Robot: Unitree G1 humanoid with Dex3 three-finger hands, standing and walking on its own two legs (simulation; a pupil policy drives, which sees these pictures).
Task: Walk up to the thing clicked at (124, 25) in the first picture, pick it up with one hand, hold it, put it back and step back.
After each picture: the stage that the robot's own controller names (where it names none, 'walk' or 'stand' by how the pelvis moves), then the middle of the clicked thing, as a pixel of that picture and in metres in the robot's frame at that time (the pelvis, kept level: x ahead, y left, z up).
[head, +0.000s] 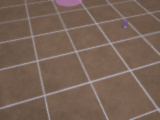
stand; (124, 24) +1.81 -0.58 -0.72
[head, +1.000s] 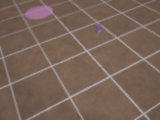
walk; (98, 28) +1.75 -0.08 -0.70
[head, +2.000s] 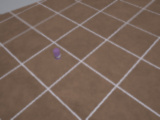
walk; (57, 54) +1.18 +0.34 -0.72
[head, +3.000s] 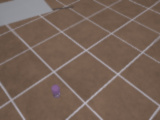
walk; (56, 91) +0.71 +0.26 -0.70
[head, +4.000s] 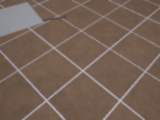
walk; out of the picture +0.40 +0.22 -0.70
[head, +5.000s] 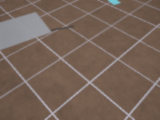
stand; out of the picture +0.33 +0.21 -0.72
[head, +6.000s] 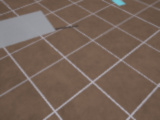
stand; out of the picture +0.35 +0.19 -0.72
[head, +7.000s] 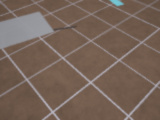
stand; out of the picture +0.35 +0.21 -0.73
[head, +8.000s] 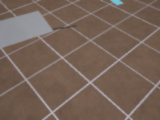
stand; out of the picture +0.34 +0.21 -0.73
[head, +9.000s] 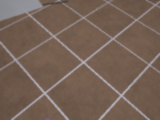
go down; out of the picture +0.35 +0.22 -0.69
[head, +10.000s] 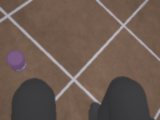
go down; (17, 61) +0.43 +0.24 -0.29
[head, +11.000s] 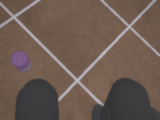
close in; (21, 62) +0.43 +0.24 -0.29
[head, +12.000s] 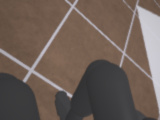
close in; out of the picture +0.42 +0.28 -0.22
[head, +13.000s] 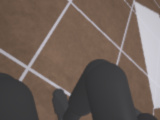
close; out of the picture +0.41 +0.29 -0.22
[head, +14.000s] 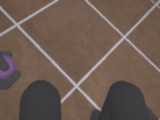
lift; (5, 71) +0.34 +0.26 -0.09
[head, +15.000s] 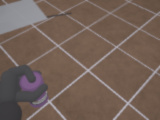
hold; (35, 90) +0.32 +0.17 +0.03
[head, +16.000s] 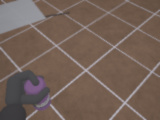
hold; (38, 94) +0.33 +0.17 -0.02
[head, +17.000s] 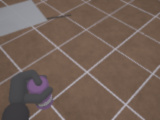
crouch; (41, 93) +0.33 +0.16 -0.01
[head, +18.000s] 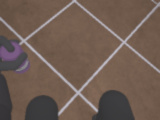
crouch; (16, 58) +0.43 +0.21 -0.10
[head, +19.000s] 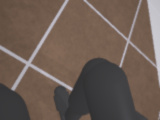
lower; out of the picture +0.43 +0.28 -0.23
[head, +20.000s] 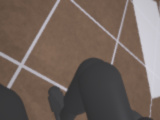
lower; out of the picture +0.43 +0.29 -0.23
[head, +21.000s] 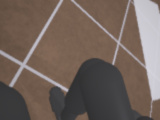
lower; out of the picture +0.43 +0.29 -0.23
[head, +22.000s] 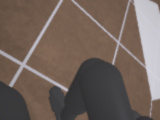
lower; out of the picture +0.43 +0.29 -0.23
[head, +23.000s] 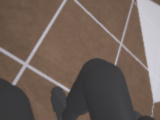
loosen; out of the picture +0.42 +0.28 -0.23
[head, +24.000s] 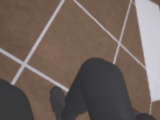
withdraw; out of the picture +0.41 +0.28 -0.23
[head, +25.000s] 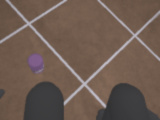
walk; (36, 64) +0.45 +0.21 -0.32
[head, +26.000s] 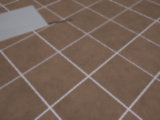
stand; out of the picture +0.36 +0.19 -0.66
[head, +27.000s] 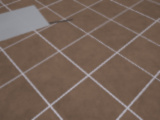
stand; out of the picture +0.37 +0.20 -0.67
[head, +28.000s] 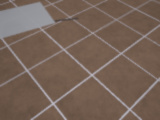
stand; out of the picture +0.37 +0.19 -0.69
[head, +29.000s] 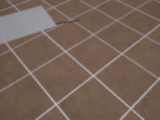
walk; out of the picture +0.38 +0.19 -0.72
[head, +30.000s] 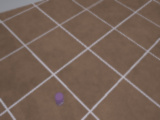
walk; (59, 99) +0.53 +0.14 -0.71
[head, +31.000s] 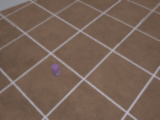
walk; (56, 70) +0.84 +0.29 -0.69
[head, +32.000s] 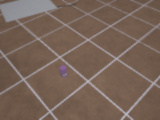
stand; (63, 71) +1.00 +0.21 -0.71
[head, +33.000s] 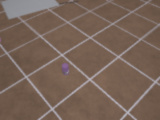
stand; (65, 69) +1.00 +0.20 -0.72
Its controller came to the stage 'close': yes
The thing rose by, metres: 0.71
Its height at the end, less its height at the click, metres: +0.00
